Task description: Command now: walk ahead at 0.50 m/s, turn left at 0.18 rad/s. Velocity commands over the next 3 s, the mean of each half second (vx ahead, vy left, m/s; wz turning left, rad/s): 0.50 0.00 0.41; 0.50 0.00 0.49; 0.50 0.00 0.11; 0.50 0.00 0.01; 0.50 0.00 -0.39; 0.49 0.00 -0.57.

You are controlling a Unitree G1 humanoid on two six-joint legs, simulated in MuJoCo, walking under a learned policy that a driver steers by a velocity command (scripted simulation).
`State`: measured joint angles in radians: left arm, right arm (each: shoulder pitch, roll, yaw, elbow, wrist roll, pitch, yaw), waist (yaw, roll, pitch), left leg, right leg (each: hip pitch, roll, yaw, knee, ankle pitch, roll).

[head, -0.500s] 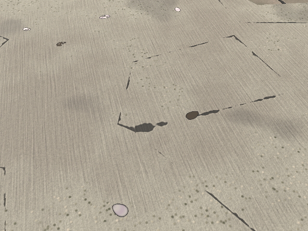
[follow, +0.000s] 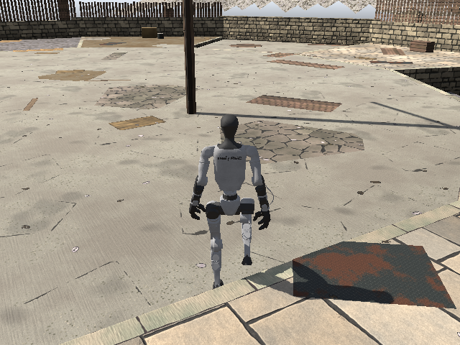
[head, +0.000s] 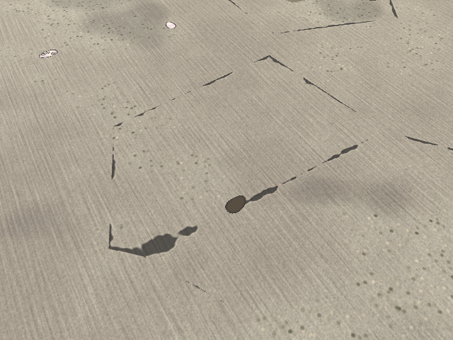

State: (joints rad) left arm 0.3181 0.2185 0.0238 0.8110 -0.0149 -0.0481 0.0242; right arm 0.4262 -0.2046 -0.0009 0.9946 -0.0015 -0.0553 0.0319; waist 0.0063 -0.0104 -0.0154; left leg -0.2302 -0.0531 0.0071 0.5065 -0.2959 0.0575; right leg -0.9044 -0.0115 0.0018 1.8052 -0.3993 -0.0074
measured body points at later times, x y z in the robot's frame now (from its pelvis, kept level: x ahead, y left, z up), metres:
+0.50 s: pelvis +0.26 -0.01 +0.01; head +0.27 -0.01 +0.46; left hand +0.27 +0.28 -0.11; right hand +0.43 -0.26 -0.11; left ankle +0.27 +0.15 -0.64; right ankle +0.29 -0.12 -0.74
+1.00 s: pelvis +0.47 +0.17 +0.01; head +0.49 +0.20 +0.46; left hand +0.46 +0.48 -0.10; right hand +0.68 -0.02 -0.10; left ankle +0.43 +0.23 -0.74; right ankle +0.59 +0.04 -0.65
